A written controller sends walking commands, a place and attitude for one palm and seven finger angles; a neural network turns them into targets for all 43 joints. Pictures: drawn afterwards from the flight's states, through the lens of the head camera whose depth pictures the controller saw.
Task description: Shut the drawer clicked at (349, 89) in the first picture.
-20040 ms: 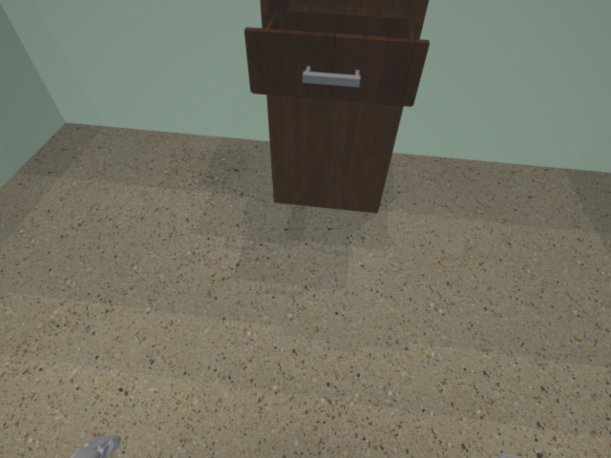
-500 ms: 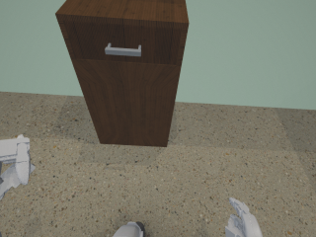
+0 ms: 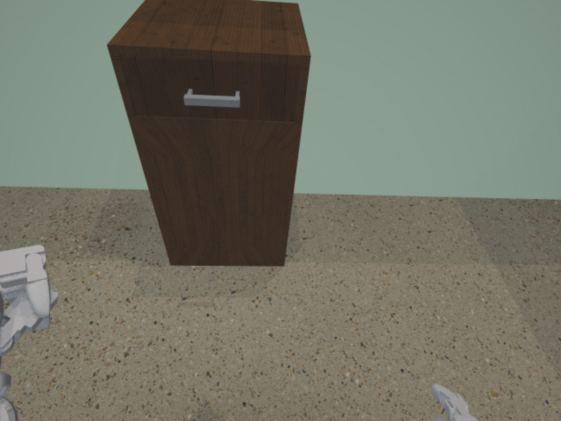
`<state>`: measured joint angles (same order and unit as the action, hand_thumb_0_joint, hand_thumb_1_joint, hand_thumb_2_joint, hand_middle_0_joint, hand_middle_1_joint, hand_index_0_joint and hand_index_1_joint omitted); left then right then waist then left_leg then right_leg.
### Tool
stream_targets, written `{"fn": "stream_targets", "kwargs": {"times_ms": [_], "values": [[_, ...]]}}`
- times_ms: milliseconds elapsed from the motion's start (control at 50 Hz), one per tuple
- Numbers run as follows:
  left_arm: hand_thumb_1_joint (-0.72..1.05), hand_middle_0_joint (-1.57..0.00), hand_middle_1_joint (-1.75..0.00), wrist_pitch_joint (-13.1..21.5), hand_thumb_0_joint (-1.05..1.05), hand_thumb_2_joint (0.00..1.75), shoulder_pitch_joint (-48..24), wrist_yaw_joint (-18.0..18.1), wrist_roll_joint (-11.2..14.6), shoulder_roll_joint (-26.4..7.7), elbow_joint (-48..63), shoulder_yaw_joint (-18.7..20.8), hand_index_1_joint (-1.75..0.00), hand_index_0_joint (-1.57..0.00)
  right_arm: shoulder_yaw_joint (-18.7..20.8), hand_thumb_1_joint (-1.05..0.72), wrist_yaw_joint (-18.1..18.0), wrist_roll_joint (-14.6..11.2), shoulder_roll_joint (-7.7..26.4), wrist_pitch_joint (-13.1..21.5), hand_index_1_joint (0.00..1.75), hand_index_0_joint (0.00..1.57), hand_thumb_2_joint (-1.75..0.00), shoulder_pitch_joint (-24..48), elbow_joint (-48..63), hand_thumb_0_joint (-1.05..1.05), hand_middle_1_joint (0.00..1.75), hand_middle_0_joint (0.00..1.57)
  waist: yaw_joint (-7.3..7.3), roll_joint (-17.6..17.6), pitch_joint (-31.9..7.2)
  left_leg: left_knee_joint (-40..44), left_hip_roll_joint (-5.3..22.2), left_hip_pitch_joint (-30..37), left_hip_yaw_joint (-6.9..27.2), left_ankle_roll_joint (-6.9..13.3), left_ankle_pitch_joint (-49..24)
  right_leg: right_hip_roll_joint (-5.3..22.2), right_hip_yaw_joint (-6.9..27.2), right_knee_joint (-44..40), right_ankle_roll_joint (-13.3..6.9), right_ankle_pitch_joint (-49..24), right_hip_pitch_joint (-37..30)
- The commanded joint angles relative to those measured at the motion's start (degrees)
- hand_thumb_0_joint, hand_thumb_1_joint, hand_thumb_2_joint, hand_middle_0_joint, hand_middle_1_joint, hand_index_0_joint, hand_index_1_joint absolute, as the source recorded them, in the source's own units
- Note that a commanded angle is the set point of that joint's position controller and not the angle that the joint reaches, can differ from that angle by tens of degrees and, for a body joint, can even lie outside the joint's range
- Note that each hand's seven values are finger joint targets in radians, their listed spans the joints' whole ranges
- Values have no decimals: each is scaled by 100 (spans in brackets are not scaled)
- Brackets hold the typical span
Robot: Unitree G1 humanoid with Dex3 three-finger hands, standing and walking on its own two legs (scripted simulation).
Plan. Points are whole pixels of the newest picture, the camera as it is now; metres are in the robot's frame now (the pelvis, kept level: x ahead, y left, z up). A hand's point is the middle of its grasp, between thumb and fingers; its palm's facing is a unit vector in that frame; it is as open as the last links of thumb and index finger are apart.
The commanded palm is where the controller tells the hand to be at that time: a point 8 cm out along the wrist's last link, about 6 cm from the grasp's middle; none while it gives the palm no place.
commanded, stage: stop stepping back and stand still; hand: left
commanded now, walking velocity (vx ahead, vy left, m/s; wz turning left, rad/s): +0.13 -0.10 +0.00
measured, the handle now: (213, 97) +0.85 +0.22 +0.04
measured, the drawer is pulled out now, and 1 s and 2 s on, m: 0.00 0.00 0.00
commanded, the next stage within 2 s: let the arm hang, fingers relaxed in 0.74 s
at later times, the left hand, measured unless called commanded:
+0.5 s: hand (53, 289) +0.20 +0.24 +0.17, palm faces +0.41 -0.79 -0.45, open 3.3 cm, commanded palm +0.14 +0.28 +0.18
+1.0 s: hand (105, 383) +0.19 +0.26 -0.06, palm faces +0.10 -0.91 -0.40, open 3.1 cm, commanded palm none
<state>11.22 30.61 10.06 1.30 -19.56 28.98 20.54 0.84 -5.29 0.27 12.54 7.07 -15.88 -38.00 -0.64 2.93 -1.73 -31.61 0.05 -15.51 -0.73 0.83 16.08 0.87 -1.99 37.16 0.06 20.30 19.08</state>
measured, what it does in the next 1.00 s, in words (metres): stands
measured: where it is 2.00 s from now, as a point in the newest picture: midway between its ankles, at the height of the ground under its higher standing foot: outside the picture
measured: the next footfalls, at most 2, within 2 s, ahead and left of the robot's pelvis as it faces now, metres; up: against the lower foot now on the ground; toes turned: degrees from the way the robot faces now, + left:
none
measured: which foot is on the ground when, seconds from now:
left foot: down 0.00-1.00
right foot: down 0.00-1.00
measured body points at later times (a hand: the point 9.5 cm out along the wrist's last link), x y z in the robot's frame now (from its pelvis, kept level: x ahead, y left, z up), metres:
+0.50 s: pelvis +0.02 +0.00 +0.00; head +0.03 +0.00 +0.45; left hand +0.17 +0.28 +0.20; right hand +0.19 -0.22 -0.08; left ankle +0.03 +0.12 -0.73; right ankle +0.02 -0.10 -0.73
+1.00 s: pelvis +0.01 +0.02 +0.00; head +0.02 +0.00 +0.45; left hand +0.18 +0.30 -0.03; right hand +0.17 -0.24 -0.12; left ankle +0.03 +0.12 -0.73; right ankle +0.02 -0.10 -0.73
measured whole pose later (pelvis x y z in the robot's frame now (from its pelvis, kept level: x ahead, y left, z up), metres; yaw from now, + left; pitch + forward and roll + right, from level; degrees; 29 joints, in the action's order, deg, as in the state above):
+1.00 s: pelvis +0.01 +0.02 +0.00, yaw +2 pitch +1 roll +0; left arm 0.0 16.2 1.0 -1.8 -17.2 -21.9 5.2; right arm 1.3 0.7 1.0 16.7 1.2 -8.3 -45.1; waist -0.2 -3.2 -0.6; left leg -33.9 -0.5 -19.1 -1.8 1.6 15.5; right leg 0.3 -2.7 33.6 -0.7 17.7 16.6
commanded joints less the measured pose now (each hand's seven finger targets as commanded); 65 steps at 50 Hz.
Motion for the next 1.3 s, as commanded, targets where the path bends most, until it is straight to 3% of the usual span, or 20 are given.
{"fn": "stream_targets", "kwargs": {"times_ms": [0,60,120,140,180,240,260,280,300,340,380,480,560,800,820,840,860,940,1120,1280], "values": [[90,-140,-160,460,0,90,312,8,-67,-1200,1922,688,-160,-140,108,-90,118,26,544,525,30,20,-90,740,1061,0,30,20,-10,-1591,325,1940,1467,-462,1888,878,1104,-11,179,433,4,442,4],[90,-140,-160,453,0,90,852,2,-37,-1205,1706,803,-160,-140,118,-90,172,17,596,394,30,20,-90,774,1093,0,30,20,59,-824,22,892,817,-1255,752,406,910,-30,152,-1243,-77,-21,-1576],[90,-140,-160,466,0,90,520,2,34,-1320,1291,944,-160,-140,260,-90,175,-17,543,206,30,20,-90,608,1061,0,30,20,32,817,101,-1770,-23,-1684,-68,20,1093,1606,2943,-2738,-996,2379,-809],[90,-140,-160,477,0,90,410,16,44,-1209,1212,874,-160,-140,290,-90,189,-15,613,158,30,20,-90,605,1032,0,30,20,-19,635,157,-2384,49,-1804,79,1,985,1771,3041,-2760,-1144,2016,-776],[90,-140,-160,527,0,90,439,-9,62,-1119,1083,801,-160,-140,185,-90,169,-15,528,145,30,20,-90,557,974,0,30,20,-74,242,110,-1868,295,-1426,245,35,858,1640,2199,-2292,-1157,671,-660],[90,-140,-160,542,0,90,261,-2,52,-1015,1278,607,-160,-140,86,-90,82,-17,472,191,30,20,-90,774,967,0,30,20,-98,133,75,295,196,281,-171,124,37,990,910,-1720,-610,330,44],[90,-140,-160,598,0,90,224,-19,68,-1045,1459,599,-160,-140,108,-90,53,6,543,251,30,20,-90,797,990,0,30,20,-52,-300,94,830,353,610,143,203,59,657,690,-1347,-379,374,177],[90,-140,-160,641,0,90,205,-20,77,-1047,1658,599,-160,-140,159,-90,35,26,686,298,30,20,-90,844,1051,0,30,20,23,-1027,90,1260,893,620,969,407,70,234,421,-798,-138,161,192],[90,-140,-160,658,0,90,86,-11,25,-1070,1846,578,-160,-140,153,-90,55,-12,734,329,30,20,-90,855,1118,0,30,20,73,-1243,24,1419,1269,418,1545,584,-132,-24,212,-406,43,-217,7],[90,-140,-160,581,0,90,217,-69,-12,-1128,1569,722,-160,-140,102,-90,59,-10,601,367,30,20,-90,885,1046,0,30,20,93,-1482,188,1931,1317,-380,1620,589,878,-54,189,-159,65,-3,-474],[90,-140,-160,578,0,90,101,-56,-80,-1077,1552,671,-160,-140,63,-90,69,-14,539,393,30,20,-90,844,1020,0,30,20,77,-1169,362,1641,1190,-513,1243,522,257,20,156,-639,54,-426,-752],[90,-140,-160,552,0,90,565,-95,61,-990,1351,624,-160,-140,167,-90,191,-64,554,276,30,20,-90,765,1068,0,30,20,-8,-50,-449,259,350,202,111,43,-1365,542,908,-1447,-195,-2703,-1211],[90,-140,-160,492,0,90,674,-95,113,-1039,1320,677,-160,-140,128,-90,162,-58,511,126,30,20,-90,875,1157,0,30,20,12,-473,-462,491,388,467,112,49,-1607,427,728,-1418,-126,-2742,-1096],[90,-140,-160,407,0,90,667,-95,141,-1025,1328,607,-160,-140,138,-90,72,-77,565,6,30,20,-90,949,1293,0,30,20,53,-475,-363,829,429,582,193,77,-1611,232,555,-1618,-41,-2287,-1098],[90,-140,-160,-432,0,90,-270,-899,-418,-554,-3410,-1480,-160,-140,460,-90,625,-101,1700,285,30,20,-90,1253,-130,0,30,20,-159,-543,63,-163,578,102,288,121,-2264,709,187,-705,-195,-2844,-257],[90,-136,-156,-829,0,90,-234,-1007,-351,-343,-3533,-1402,-156,-136,499,-90,610,-104,1304,-22,30,20,-90,748,-121,0,30,20,-79,-357,-474,-113,594,469,255,54,-2310,644,627,-867,-235,-2581,-223],[90,-132,-151,-909,0,90,-364,-1007,-345,-155,-3731,-1430,-151,-132,389,-90,603,-56,1103,-178,30,20,-90,525,-88,0,30,20,-62,-107,-535,-125,626,297,358,140,-1785,627,436,-834,-267,-2050,-234],[90,-116,-134,-1016,0,90,-1260,-996,-345,-291,-5036,-1584,-134,-116,248,-90,556,91,1074,-464,30,20,-90,626,-169,0,30,20,-17,823,-181,55,500,-63,590,261,-1250,618,579,-982,-396,-1477,-259],[90,-80,-95,-1129,0,90,-1375,-898,-185,55,-8034,-1879,-95,-80,0,-90,417,110,547,-719,30,20,-90,342,-1460,0,30,20,98,-1220,144,1092,510,-50,670,157,-314,425,599,-1689,-312,-435,-845],[90,-48,-60,-1110,0,90,-1118,-887,-182,280,-9024,-1953,-60,-48,72,-90,347,67,348,-756,30,20,-90,-452,-2142,0,30,20,25,-498,369,1323,584,122,718,211,173,400,413,-1911,-317,-268,-649]]}}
